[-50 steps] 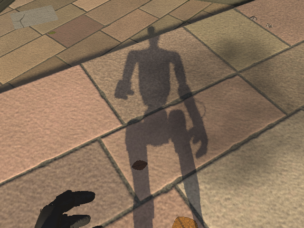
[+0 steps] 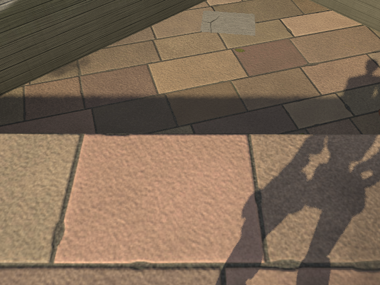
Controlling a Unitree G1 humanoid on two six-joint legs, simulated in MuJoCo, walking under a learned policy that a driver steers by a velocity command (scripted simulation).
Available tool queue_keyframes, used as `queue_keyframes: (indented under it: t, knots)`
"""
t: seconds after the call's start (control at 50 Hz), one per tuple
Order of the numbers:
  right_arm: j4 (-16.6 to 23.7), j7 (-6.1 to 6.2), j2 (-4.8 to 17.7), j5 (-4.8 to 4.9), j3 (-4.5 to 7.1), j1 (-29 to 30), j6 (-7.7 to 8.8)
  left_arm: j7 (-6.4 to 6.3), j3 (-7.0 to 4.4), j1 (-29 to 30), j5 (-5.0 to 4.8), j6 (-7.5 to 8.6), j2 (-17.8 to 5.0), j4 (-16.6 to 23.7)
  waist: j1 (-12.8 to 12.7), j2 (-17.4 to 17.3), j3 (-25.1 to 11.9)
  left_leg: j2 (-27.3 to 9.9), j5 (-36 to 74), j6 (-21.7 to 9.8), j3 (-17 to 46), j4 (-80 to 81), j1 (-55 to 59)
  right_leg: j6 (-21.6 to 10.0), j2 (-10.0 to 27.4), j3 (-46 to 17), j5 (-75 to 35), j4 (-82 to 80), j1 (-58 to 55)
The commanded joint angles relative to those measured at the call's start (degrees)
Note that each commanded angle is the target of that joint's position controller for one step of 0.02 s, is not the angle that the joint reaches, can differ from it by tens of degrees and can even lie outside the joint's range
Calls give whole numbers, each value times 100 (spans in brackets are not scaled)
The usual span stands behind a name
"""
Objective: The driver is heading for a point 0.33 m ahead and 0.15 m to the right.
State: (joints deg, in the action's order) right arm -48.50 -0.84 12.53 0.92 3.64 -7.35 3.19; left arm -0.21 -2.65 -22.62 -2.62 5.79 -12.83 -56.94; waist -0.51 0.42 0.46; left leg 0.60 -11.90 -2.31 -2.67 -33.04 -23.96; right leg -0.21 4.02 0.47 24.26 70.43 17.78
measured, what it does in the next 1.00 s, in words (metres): walks ahead: right foot, then left foot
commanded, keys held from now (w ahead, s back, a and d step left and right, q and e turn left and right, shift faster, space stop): w+e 0.26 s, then no key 0.74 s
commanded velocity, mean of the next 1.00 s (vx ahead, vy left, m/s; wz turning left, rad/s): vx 0.24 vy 0.00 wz -0.16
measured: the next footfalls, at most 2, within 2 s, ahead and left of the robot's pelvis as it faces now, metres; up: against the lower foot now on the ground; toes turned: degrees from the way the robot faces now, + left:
right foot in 0.40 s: +0.36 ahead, -0.18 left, +0.00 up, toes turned -13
left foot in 0.78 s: +0.39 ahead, +0.05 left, +0.00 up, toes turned -12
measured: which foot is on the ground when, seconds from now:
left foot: down 0.00-0.40, up 0.42-0.76, down 0.78-1.00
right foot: up 0.00-0.38, down 0.40-1.00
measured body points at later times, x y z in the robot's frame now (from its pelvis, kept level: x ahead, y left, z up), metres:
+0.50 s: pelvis +0.24 -0.08 +0.00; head +0.28 -0.10 +0.44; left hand +0.44 +0.14 -0.11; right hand +0.25 -0.36 -0.15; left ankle +0.13 +0.09 -0.63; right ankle +0.32 -0.17 -0.73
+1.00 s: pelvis +0.32 -0.07 +0.01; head +0.33 -0.07 +0.46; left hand +0.46 +0.14 -0.13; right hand +0.32 -0.34 -0.13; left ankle +0.35 +0.06 -0.73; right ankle +0.32 -0.17 -0.73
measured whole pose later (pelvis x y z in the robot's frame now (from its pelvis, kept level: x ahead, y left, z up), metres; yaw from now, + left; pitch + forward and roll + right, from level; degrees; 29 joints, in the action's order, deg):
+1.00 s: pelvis +0.32 -0.07 +0.01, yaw -12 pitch +0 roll +0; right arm -59.5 2.5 11.8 -0.1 3.1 -10.8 1.0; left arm -0.9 -2.7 -8.9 0.5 0.2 -11.4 -54.3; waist 0.1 0.6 1.4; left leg -2.3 -14.7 1.8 0.9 -29.4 -14.4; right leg -2.1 -2.0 1.8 12.7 27.7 14.8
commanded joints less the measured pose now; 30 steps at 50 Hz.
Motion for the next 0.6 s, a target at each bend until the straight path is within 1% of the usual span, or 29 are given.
queue_keyframes:
  t: [0.02,0.04,0.06,0.08,0.1,0.12,0.16,0.2,0.22,0.26,0.28,0.3,0.32,0.34,0.36,0.38,0.4,0.42,0.44,0.46,0.48,0.5,0.52,0.54,0.56,0.58,0.6]
  knots:
    - [-3,45,228,-55,34,-485,158,-72,-203,519,-10,68,-386,686,153,-537,-482,-1495,1207,-937,1274,1893,1675,-172,434,-484,-749,414,1964]
    - [-75,45,177,-96,28,-418,202,-87,-208,286,1,-68,-259,635,8,-647,-355,-1415,986,-894,1067,2096,1272,-163,483,-494,-886,287,1685]
    - [-139,63,286,-117,59,-454,240,-111,-198,159,11,-172,-153,612,-80,-617,-238,-1420,1016,-943,917,2261,1022,-129,484,-461,-932,223,1638]
    - [-194,77,410,-159,84,-507,280,-129,-206,196,36,-236,-153,647,-129,-544,-67,-1434,1115,-983,756,2406,834,-95,499,-490,-1060,113,1728]
    - [-236,105,524,-195,107,-551,306,-137,-215,335,65,-272,-198,723,-143,-463,49,-1448,1224,-1003,606,2505,753,-56,498,-532,-1258,-64,1880]
    - [-256,142,604,-204,127,-584,319,-134,-225,512,109,-287,-251,803,-138,-428,119,-1444,1356,-996,448,2542,804,-14,508,-581,-1508,-352,2073]
    - [-274,207,686,-186,139,-601,329,-85,-211,909,146,-272,-295,952,-66,-382,168,-1341,1476,-875,87,2546,972,0,488,-542,-2178,-1232,2193]
    - [-271,250,797,-150,159,-638,345,4,-161,1361,153,-243,-256,1081,83,-330,189,-1289,1491,-773,-191,2581,1120,-35,405,-311,-2720,-2148,1984]
    - [-290,271,886,-124,184,-724,342,50,-129,1573,162,-244,-217,1147,173,-297,217,-1368,1453,-770,-242,2605,1290,-50,383,-206,-2800,-2434,1960]
    - [-360,287,986,-56,231,-906,297,130,-105,1880,161,-267,-238,1285,294,-233,307,-1558,1459,-751,-308,2515,1828,-127,368,-131,-2661,-2817,2117]
    - [-406,286,987,-28,243,-953,247,161,-101,2036,183,-275,-261,1374,317,-191,409,-1602,1821,-707,-359,2329,2024,-191,331,-114,-2504,-3047,2151]
    - [-448,284,991,0,251,-1000,187,187,-106,2134,214,-276,-286,1463,314,-205,440,-1644,2404,-650,-397,2092,2204,-261,223,-8,-2290,-3243,2097]
    - [-473,286,1041,22,266,-1007,133,216,-125,2127,243,-269,-329,1528,261,-287,368,-1679,3151,-592,-417,1798,2333,-344,86,110,-2051,-3369,1895]
    - [-463,298,1115,46,286,-930,89,238,-170,1943,269,-256,-429,1530,127,-433,189,-1655,4042,-499,-446,1381,2440,-434,-106,239,-1847,-3480,1527]
    - [-433,318,1189,77,301,-786,47,253,-254,1443,286,-234,-580,1412,-161,-481,-111,-1522,4592,-346,-531,746,2495,-526,-345,378,-2013,-3798,872]
    - [-406,317,1164,76,284,-758,22,233,-394,730,293,-215,-850,1185,-479,-318,-517,-1205,4482,-141,-682,-271,2344,-644,-619,453,-2673,-4264,-142]
    - [-294,300,968,-88,200,-922,66,127,-528,149,325,-228,-1356,1088,-590,353,-1131,-844,2570,180,-790,-1850,1180,-903,164,-500,-5219,-3972,-1748]
    - [-297,185,247,-290,-40,-1688,155,68,-482,232,418,-238,-1690,1141,-19,1718,-1896,62,-2674,558,-383,-3953,-695,-1986,1746,-2580,-7948,-3708,-3530]
    - [-570,97,564,-55,-9,-1966,228,136,-380,-170,371,-250,-1351,1148,-355,1079,-3085,97,-2899,580,831,-4728,-772,-2514,2055,-3293,-7325,-4166,-3883]
    - [-436,76,782,192,59,-1351,223,143,-369,143,323,-271,-1181,1159,-404,758,-2432,-147,-2505,528,739,-4816,-1284,-2295,1749,-2708,-6126,-4425,-3342]
    - [-306,142,769,165,48,-797,189,112,-309,690,245,-275,-949,1237,-313,293,-1622,-421,-1986,473,587,-4439,-1553,-1927,1439,-2124,-5255,-4593,-2525]
    - [-287,231,787,56,76,-468,106,80,-214,1132,250,-271,-692,1307,-185,27,-1129,-599,-1657,467,589,-4067,-1314,-1712,1235,-1744,-4924,-4838,-1607]
    - [-277,300,790,5,108,-492,-2,64,-168,1409,302,-256,-575,1320,45,124,-922,-699,-1455,460,616,-3723,-798,-1589,1076,-1426,-4836,-5031,-860]
    - [-289,345,728,-32,116,-592,-84,65,-156,1530,380,-237,-554,1311,177,234,-856,-686,-1302,455,591,-3414,-373,-1531,979,-1215,-4860,-5161,-394]
    - [-316,377,585,-48,94,-722,-129,61,-150,1584,431,-211,-555,1281,284,297,-860,-653,-1221,459,548,-3012,-103,-1509,890,-994,-5065,-5212,-173]
    - [-339,402,496,-57,74,-775,-145,46,-154,1609,457,-196,-578,1247,339,345,-875,-614,-1124,473,518,-2578,42,-1504,830,-831,-5271,-5226,-92]
    - [-349,415,438,-66,51,-749,-154,23,-161,1633,460,-197,-610,1215,354,366,-928,-594,-972,483,515,-2146,148,-1496,804,-737,-5321,-5225,-100]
